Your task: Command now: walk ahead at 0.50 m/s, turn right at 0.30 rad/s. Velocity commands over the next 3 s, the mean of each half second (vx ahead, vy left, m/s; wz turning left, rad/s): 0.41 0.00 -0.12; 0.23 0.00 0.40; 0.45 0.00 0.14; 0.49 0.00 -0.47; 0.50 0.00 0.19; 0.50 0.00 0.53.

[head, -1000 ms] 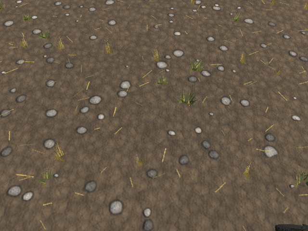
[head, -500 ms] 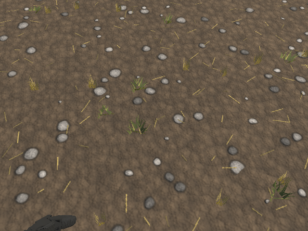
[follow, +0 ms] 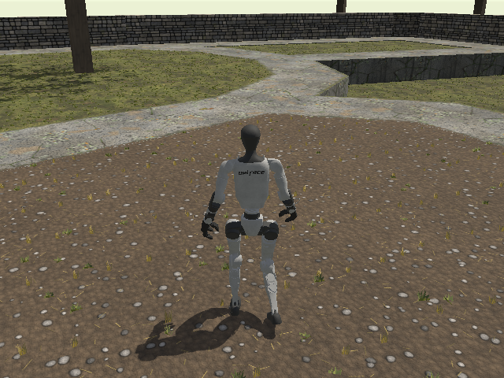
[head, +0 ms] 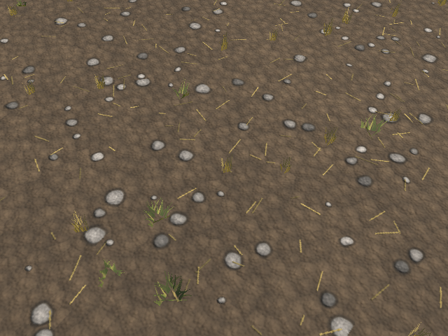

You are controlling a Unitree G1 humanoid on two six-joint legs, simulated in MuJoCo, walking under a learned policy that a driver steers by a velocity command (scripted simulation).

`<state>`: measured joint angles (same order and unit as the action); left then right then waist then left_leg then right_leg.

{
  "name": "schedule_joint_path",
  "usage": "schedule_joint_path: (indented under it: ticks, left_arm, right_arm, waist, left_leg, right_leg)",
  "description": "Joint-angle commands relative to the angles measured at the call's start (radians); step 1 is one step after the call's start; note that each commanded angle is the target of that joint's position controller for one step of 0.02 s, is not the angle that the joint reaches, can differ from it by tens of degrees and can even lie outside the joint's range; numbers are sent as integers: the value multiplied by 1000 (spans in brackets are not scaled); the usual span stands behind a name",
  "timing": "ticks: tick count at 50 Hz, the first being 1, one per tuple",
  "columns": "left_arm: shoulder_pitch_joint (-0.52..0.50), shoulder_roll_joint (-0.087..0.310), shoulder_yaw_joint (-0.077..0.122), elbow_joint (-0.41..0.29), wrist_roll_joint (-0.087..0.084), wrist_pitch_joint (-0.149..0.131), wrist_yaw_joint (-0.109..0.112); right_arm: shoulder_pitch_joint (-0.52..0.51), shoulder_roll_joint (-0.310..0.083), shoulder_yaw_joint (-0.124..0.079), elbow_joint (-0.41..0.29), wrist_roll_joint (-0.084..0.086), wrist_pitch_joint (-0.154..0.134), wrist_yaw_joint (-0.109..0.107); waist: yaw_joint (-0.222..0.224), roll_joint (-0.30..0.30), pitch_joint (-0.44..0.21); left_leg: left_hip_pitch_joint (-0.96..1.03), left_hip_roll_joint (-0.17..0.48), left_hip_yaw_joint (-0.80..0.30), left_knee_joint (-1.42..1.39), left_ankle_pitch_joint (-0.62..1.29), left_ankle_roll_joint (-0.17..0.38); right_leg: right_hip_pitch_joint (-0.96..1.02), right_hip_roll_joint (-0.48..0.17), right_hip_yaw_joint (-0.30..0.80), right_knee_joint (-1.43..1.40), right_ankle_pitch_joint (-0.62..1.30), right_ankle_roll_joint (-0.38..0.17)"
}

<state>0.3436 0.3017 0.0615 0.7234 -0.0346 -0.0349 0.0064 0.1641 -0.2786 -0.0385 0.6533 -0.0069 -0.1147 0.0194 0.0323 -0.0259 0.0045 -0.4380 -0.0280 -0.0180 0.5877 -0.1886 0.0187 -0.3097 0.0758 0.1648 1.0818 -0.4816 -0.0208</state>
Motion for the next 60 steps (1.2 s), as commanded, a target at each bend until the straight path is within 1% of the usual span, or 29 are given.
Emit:
schedule_joint_path:
  ticks: [1,4,10,13,16,18,19,20,21,22,23,24,25,27,29,32,35,40,42,43,44,45,46,47,49,50,53,57,60]
  left_arm:
    - [-96,115,18,-117,19,-23,4]
    - [-83,63,12,-112,21,-23,-7]
    - [-230,3,-18,-136,28,-35,-20]
    - [-315,7,-20,-148,20,-42,-32]
    - [-366,17,-14,-168,23,-52,-44]
    - [-326,40,-3,-159,32,-59,-50]
    - [-242,59,9,-129,41,-60,-46]
    - [-148,101,24,-103,51,-60,-38]
    - [-26,183,38,-91,76,-55,-24]
    - [-16,172,29,-89,76,-37,-22]
    - [-2,122,23,-83,52,-21,-25]
    - [-70,97,14,-82,40,-19,-25]
    - [-141,64,2,-79,38,-21,-26]
    - [-248,43,-5,-71,57,-25,-29]
    - [-296,71,8,-62,68,-28,-23]
    - [-289,100,22,-36,57,-18,1]
    - [-274,115,30,-14,48,0,19]
    - [-255,165,50,9,13,6,8]
    - [-274,155,49,15,-1,11,3]
    - [-271,119,41,19,2,13,2]
    - [-286,49,23,10,18,13,-6]
    - [-342,16,13,-55,36,-1,-13]
    - [-406,78,27,-67,21,-28,-20]
    - [-385,113,38,-62,1,-46,-29]
    - [-357,122,44,-22,33,-64,-27]
    - [-362,111,44,-16,42,-68,-27]
    - [-394,70,34,-15,37,-70,-33]
    - [-469,31,13,-30,25,-69,-47]
    - [-522,34,5,-51,20,-76,-59]
  right_arm:
    - [149,-130,-44,-13,-6,6,-2]
    - [126,-93,-32,12,-3,1,-6]
    - [172,-160,-47,68,17,12,-12]
    - [210,-177,-48,99,26,21,-12]
    - [238,-181,-46,132,25,41,-16]
    - [221,-191,-48,138,27,53,-23]
    - [197,-192,-47,133,30,56,-27]
    - [199,-169,-38,128,24,52,-28]
    - [212,-108,-13,93,-11,41,-29]
    - [378,-35,15,126,-5,39,-22]
    - [359,-138,-12,158,22,48,-20]
    - [264,-161,-23,134,40,59,-23]
    - [216,-143,-22,127,33,73,-33]
    - [226,-115,-26,131,19,117,-51]
    - [249,-101,-31,127,16,141,-63]
    - [183,-97,-35,89,13,153,-64]
    - [113,-92,-36,52,16,159,-51]
    - [80,-107,-46,30,20,144,-18]
    - [148,-99,-52,66,21,137,-10]
    - [218,-112,-63,102,23,135,-12]
    - [312,-165,-82,130,31,131,-22]
    - [340,-307,-110,103,30,120,-27]
    - [302,-254,-92,71,4,88,-19]
    - [242,-210,-78,55,-2,65,-21]
    - [200,-163,-65,44,25,53,-27]
    - [205,-155,-59,42,24,54,-34]
    - [243,-163,-64,42,19,53,-50]
    - [289,-160,-66,59,20,56,-57]
    - [323,-161,-67,85,24,57,-54]
  waist:
    - [-96,96,-20]
    - [-49,155,-6]
    - [-87,112,15]
    - [-118,111,31]
    - [-119,117,39]
    - [-80,125,-4]
    - [-29,118,-54]
    - [14,95,-121]
    - [38,-52,-271]
    - [-4,-250,-414]
    - [37,-148,-409]
    - [28,-105,-268]
    - [-1,-49,-195]
    - [-69,-78,-117]
    - [-93,-120,-97]
    - [-72,-97,-92]
    - [-45,-86,-83]
    - [-42,-82,-51]
    - [-85,-49,-44]
    - [-105,-14,-40]
    - [-125,150,-30]
    - [-122,364,28]
    - [-141,248,37]
    - [-98,219,60]
    - [-73,152,43]
    - [-66,145,32]
    - [-71,122,9]
    - [-108,156,37]
    - [-134,152,75]
  left_leg:
    - [410,315,-487,-329,-236,181]
    - [313,239,-314,-377,-19,178]
    - [319,235,-164,-429,160,196]
    - [319,228,-116,-423,178,181]
    - [378,240,-104,-346,378,153]
    - [411,234,-94,-254,502,119]
    - [395,203,-70,-165,594,95]
    - [338,153,-39,-36,577,58]
    - [128,84,-2,238,235,2]
    - [-99,-11,-36,527,-498,-53]
    - [-128,14,-124,613,-514,-59]
    - [-193,42,-102,628,-469,-64]
    - [-186,78,-87,582,-407,-74]
    - [-28,112,-74,486,-304,-100]
    - [45,94,-30,448,-253,-116]
    - [20,113,-20,384,-171,-103]
    - [13,130,-6,309,-126,-81]
    - [70,111,57,127,-168,-2]
    - [202,72,112,-29,-112,40]
    - [293,45,110,-84,-134,67]
    - [395,155,-90,-212,-243,132]
    - [493,369,-588,-349,-415,300]
    - [471,399,-689,-437,-469,339]
    - [460,377,-605,-435,-415,299]
    - [469,310,-450,-408,-207,228]
    - [458,278,-394,-408,-108,210]
    - [448,225,-289,-399,98,190]
    - [382,194,-217,-402,113,168]
    - [390,220,-231,-392,115,171]
  right_leg:
    - [-465,-102,-25,193,118,1]
    - [-363,-151,-62,52,187,2]
    - [-338,-160,-118,-314,381,25]
    - [-271,-134,-146,-449,475,30]
    - [-228,-101,-155,-534,479,8]
    - [-133,-78,-159,-592,482,-23]
    - [-2,-54,-178,-640,541,-45]
    - [168,-86,-161,-662,693,-76]
    - [475,-302,50,-565,1108,-161]
    - [683,-524,301,-555,1263,-328]
    - [601,-488,293,-597,1090,-316]
    - [492,-436,190,-636,990,-275]
    - [374,-394,124,-675,914,-243]
    - [119,-343,13,-765,798,-213]
    - [18,-330,-57,-808,765,-228]
    - [29,-354,-100,-834,645,-236]
    - [48,-373,-113,-871,408,-230]
    - [88,-401,-96,-903,53,-184]
    - [44,-367,-156,-834,-15,-141]
    - [-10,-321,-207,-732,-51,-104]
    - [-141,-232,-316,-444,-43,-37]
    - [-506,-58,-313,-143,-148,38]
    - [-594,-77,-132,-34,-105,14]
    - [-606,-117,-99,-38,17,-8]
    - [-560,-145,-105,-116,182,-1]
    - [-513,-143,-107,-160,246,10]
    - [-436,-102,-127,-298,394,45]
    - [-329,-81,-143,-489,525,64]
    - [-311,-86,-146,-548,541,50]
